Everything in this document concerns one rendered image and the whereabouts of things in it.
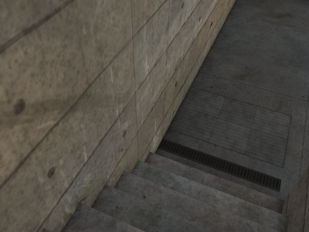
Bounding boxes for stairs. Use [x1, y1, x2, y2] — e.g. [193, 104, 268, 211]
[42, 152, 288, 232]

